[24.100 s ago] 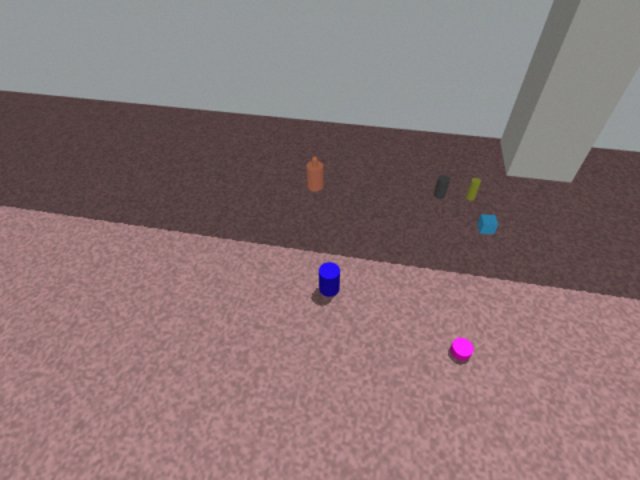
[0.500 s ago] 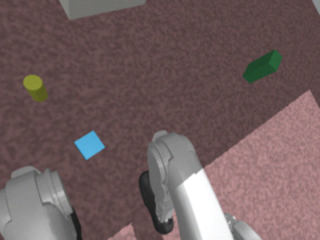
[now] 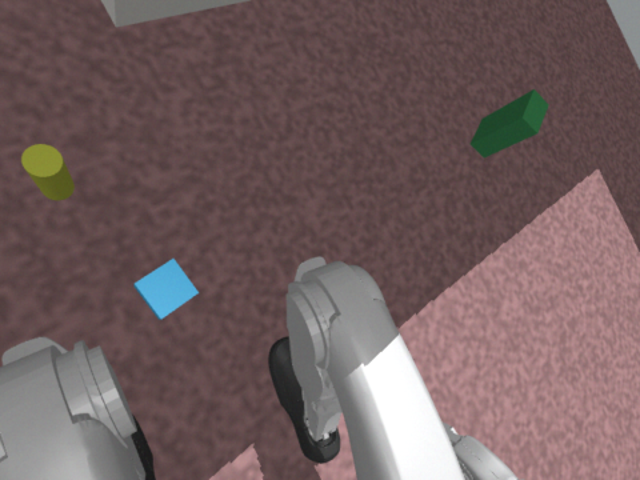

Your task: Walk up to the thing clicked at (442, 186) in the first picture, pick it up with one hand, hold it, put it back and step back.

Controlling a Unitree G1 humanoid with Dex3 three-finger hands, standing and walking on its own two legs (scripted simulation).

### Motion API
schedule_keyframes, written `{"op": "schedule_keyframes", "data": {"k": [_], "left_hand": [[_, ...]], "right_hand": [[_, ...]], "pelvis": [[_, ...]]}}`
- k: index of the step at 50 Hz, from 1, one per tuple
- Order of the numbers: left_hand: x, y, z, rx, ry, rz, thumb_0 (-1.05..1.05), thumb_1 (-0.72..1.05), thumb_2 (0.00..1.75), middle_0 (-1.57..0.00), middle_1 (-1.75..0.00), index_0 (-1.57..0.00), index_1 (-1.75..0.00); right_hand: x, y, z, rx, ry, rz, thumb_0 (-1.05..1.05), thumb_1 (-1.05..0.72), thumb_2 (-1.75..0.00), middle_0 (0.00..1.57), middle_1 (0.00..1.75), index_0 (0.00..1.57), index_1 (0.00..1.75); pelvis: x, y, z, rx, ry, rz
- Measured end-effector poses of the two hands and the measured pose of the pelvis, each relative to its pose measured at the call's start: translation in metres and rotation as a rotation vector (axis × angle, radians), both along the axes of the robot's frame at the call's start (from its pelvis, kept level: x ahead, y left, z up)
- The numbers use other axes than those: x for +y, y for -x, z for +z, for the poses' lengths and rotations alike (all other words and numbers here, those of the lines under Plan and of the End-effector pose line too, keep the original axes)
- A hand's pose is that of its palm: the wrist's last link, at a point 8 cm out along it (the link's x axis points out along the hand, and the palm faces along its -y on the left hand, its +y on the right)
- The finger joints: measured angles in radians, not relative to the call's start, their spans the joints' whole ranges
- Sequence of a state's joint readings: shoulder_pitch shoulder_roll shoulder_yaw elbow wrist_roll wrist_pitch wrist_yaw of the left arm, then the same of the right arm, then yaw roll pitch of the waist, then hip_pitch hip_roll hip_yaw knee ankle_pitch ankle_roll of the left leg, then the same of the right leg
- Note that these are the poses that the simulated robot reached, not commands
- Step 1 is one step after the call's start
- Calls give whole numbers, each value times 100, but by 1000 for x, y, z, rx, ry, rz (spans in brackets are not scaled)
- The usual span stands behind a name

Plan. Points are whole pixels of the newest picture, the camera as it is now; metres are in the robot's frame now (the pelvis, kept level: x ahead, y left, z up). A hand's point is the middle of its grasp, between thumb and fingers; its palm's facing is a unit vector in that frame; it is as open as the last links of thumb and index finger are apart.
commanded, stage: close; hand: left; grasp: from above
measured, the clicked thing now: out of the picture +0.45 +0.34 -0.25
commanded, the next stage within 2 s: settle in 1.40 s
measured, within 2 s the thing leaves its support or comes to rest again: leaves its support in 1.76 s
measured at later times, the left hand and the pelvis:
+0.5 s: hand out of the picture +0.44 +0.34 -0.23, palm faces -0.41 -0.17 -0.89, open 11.7 cm; pelvis +0.00 +0.00 +0.00, yaw -1 degrees
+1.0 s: hand out of the picture +0.43 +0.34 -0.23, palm faces -0.42 -0.16 -0.89, open 9.5 cm; pelvis +0.00 +0.00 +0.00, yaw -1 degrees
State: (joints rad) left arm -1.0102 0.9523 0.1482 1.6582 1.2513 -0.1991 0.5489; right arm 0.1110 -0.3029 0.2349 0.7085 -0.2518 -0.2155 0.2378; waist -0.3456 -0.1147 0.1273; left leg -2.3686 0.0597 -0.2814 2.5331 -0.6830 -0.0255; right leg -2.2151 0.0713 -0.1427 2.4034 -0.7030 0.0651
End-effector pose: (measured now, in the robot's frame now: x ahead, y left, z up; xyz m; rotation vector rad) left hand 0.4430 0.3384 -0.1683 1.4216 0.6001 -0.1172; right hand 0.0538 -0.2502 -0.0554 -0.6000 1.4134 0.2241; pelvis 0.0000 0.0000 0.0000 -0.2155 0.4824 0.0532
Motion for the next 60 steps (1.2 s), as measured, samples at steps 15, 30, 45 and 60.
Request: {"op": "schedule_keyframes", "data": {"k": [15, 30, 45, 60], "left_hand": [[2, 2, -2, -7, 1, -6, 0, -33, 90, -20, -97, -21, -96], [3, 2, -3, -6, 1, -5, 0, -10, 76, -35, -89, -39, -86], [1, 5, -3, -6, 3, -13, 1, 11, 66, -52, -80, -55, -76], [1, 3, -2, -8, -5, -10, 4, 14, 60, -74, -72, -57, -68]], "right_hand": [[-4, 4, 3, 11, 9, 20, 0, -90, -90, 20, 30, 20, 30], [-2, -2, 4, -7, 11, 33, 0, -90, -90, 20, 30, 20, 30], [-1, -2, 3, -13, 4, 42, 0, -90, -90, 20, 30, 20, 30], [-4, 2, 3, -3, 7, 39, 0, -90, -90, 20, 30, 20, 30]], "pelvis": [[0, 1, -1, -13, 3, -8], [1, 2, -2, -16, 10, -8], [0, 3, -2, -21, 8, -10], [0, 3, -2, -21, 5, -11]]}}
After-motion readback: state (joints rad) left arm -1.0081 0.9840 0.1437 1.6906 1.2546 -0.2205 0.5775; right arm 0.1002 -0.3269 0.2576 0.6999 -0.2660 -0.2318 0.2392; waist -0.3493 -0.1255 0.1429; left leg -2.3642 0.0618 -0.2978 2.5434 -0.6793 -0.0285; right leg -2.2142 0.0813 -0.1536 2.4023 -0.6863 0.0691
